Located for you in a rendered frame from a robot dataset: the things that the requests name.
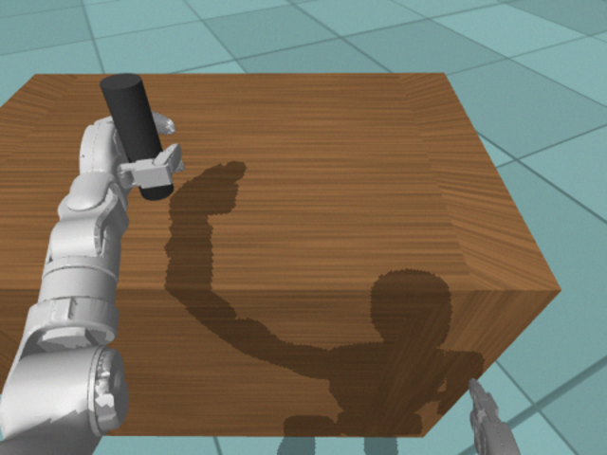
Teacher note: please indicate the left robot hand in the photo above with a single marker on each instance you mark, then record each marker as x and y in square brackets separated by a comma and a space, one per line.
[102, 151]

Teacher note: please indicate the can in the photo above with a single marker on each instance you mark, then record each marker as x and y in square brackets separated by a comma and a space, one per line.
[130, 110]

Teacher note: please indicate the right robot hand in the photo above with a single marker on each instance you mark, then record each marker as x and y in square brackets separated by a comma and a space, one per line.
[491, 436]

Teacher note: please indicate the left robot arm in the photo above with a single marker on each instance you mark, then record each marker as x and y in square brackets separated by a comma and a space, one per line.
[65, 389]

